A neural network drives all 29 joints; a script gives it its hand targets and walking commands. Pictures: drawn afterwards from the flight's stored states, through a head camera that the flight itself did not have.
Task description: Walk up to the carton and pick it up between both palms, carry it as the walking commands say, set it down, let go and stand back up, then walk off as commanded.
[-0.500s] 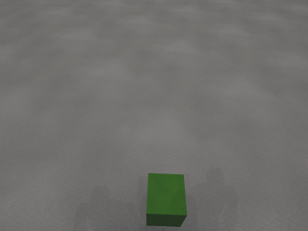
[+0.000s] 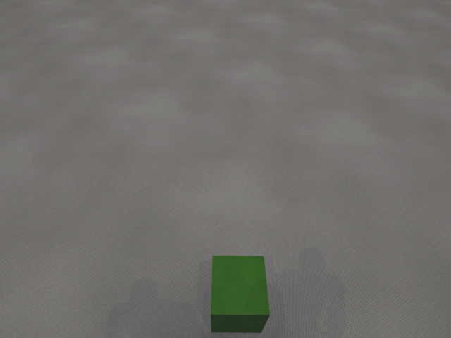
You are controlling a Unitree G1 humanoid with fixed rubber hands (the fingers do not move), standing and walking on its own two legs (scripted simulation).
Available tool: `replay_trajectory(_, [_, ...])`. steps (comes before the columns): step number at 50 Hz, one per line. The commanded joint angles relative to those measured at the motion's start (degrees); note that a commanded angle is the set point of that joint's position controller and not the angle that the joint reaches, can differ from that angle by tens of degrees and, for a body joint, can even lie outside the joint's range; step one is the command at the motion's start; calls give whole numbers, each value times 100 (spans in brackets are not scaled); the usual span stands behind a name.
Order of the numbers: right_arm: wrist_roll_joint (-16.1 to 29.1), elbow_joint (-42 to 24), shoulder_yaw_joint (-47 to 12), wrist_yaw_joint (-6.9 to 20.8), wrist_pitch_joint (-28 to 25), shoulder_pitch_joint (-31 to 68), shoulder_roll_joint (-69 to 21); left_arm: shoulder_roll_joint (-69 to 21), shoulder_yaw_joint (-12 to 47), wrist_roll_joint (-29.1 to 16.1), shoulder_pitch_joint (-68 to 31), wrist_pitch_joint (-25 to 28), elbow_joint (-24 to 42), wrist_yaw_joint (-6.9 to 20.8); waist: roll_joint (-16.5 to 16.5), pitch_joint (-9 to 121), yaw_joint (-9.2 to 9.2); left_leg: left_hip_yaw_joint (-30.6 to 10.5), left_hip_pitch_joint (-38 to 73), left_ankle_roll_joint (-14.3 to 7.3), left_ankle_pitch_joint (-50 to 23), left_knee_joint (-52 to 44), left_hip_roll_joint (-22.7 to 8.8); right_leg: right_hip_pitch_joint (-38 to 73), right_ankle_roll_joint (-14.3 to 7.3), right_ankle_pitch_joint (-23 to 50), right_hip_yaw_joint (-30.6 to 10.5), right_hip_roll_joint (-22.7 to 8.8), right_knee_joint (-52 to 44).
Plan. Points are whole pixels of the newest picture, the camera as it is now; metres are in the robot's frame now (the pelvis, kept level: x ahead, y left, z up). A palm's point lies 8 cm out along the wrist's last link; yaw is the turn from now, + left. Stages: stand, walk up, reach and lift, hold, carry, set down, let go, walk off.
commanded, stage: reach and lift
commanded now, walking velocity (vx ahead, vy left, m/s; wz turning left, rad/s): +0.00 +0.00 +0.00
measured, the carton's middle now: (237, 295) +0.43 -0.06 -0.65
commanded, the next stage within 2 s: none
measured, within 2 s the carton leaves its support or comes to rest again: neither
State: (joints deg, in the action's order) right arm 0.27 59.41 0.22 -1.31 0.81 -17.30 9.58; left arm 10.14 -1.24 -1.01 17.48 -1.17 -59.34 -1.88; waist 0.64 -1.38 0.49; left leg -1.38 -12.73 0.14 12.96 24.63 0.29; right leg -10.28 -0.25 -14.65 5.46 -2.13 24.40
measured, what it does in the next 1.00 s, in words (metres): lowers itself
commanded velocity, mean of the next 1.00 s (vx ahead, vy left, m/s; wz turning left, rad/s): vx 0.00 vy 0.00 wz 0.00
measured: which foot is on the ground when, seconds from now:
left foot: down 0.00-1.00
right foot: down 0.00-1.00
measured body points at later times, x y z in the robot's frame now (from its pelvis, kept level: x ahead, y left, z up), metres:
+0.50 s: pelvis -0.02 +0.00 -0.05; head +0.10 -0.01 +0.38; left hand +0.17 +0.20 -0.18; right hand +0.17 -0.24 -0.18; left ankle +0.02 +0.12 -0.74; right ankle -0.01 -0.12 -0.74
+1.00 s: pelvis -0.08 +0.00 -0.10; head +0.11 -0.01 +0.31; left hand +0.29 +0.17 -0.20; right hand +0.29 -0.24 -0.20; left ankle +0.02 +0.12 -0.74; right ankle -0.01 -0.12 -0.74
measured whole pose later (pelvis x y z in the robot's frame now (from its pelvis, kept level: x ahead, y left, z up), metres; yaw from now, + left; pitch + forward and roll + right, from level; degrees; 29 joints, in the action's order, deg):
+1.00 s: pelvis -0.08 +0.00 -0.10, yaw -4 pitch +22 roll +1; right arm 0.2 44.4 7.8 3.5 21.3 35.9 15.2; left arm 4.8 -10.0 -1.3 -29.3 -23.4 -33.5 -6.7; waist 0.5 -2.5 2.1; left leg 0.7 -63.3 0.9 19.8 61.2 -1.3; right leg -63.2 -0.8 -21.4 1.0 -1.0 62.7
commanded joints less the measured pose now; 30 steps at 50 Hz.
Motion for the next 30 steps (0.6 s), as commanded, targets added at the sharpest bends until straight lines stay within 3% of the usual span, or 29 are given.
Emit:
replay_trajectory(1, [445,-3057,-105,-6,392,3579,1258,1182,131,-383,-3689,-452,3675,-22,51,704,-525,497,-646,44,1718,823,119,-1814,-108,-1991,-504,-6,42])
replay_trajectory(2, [468,-3086,-166,-46,898,3081,1187,1272,55,-404,-3645,-886,3361,-86,359,641,-17,224,-1110,-123,1255,820,-130,-1474,-96,-1476,-586,25,432])
replay_trajectory(3, [350,-2560,-14,29,1339,2923,1177,1102,-102,-286,-3023,-1318,2915,-153,-99,400,-96,219,-1768,-10,1369,874,-204,-1734,-252,-1487,-386,0,649])
replay_trajectory(4, [216,-2368,-9,119,1852,2328,1249,902,19,-307,-2338,-1794,2722,-144,-226,246,-127,271,-1624,-22,1573,671,-178,-1780,-354,-1636,-318,12,584])
replay_trajectory(6, [157,-2342,-226,291,2906,1544,1084,811,86,-247,-1392,-2871,2531,-42,-69,284,45,332,-1165,-79,1638,776,-94,-2049,-364,-1795,-347,109,669])
replay_trajectory(8, [77,-2040,-256,392,3568,1102,953,526,-58,-197,-827,-3528,2102,-1,-209,-47,244,252,-1258,-116,895,921,6,-2178,-299,-1431,-485,234,677])
replay_trajectory(9, [99,-2301,-255,408,3646,960,943,570,-157,-189,-699,-3611,2358,41,-188,198,360,187,-1181,-129,251,988,151,-1922,-269,-854,-576,324,757])
replay_trajectory(12, [-236,-2938,63,462,3242,1044,882,346,-250,-14,-771,-3274,2928,153,-284,725,285,-18,-1029,-43,-1296,1090,199,-1378,-259,874,-691,415,901])
replay_trajectory(13, [-293,-3176,171,495,3080,1252,935,292,-223,14,-868,-3154,3069,155,-102,868,180,-74,-1025,-10,-1502,1197,156,-1359,-239,1173,-704,423,1002])
replay_trajectory(17, [-488,-3762,494,586,2306,1821,909,251,-418,210,-1567,-2324,3950,115,218,1819,78,-82,-1605,105,-1981,1876,160,-1432,-176,2139,-862,356,1632])
replay_trajectory(19, [-479,-3760,587,606,1982,1871,846,195,-537,236,-1651,-1982,4056,87,141,2341,56,-4,-1839,172,-2095,2141,241,-1509,-165,2394,-848,327,1976])
replay_trajectory(21, [-450,-3585,643,600,1850,1826,855,80,-489,186,-1675,-1850,4077,46,162,2663,-22,44,-1964,222,-2021,2320,258,-1750,-145,2339,-775,368,2204])
replay_trajectory(25, [-278,-3378,553,525,1870,1787,690,30,-530,226,-1588,-1860,3918,8,127,2772,10,134,-2327,236,-1550,2518,281,-2045,-76,1951,-655,403,2382])
replay_trajectory(29, [-239,-3370,565,521,1959,2162,777,-118,-674,242,-1639,-2033,3771,-84,-114,2288,141,231,-2663,201,-662,2486,279,-2648,-106,692,-588,402,2376])
replay_trajectory(30, [-195,-3337,523,530,1997,2299,746,-198,-684,228,-1700,-2067,3744,-89,-48,2158,202,276,-2816,218,-505,2472,295,-2684,-100,472,-599,406,2340])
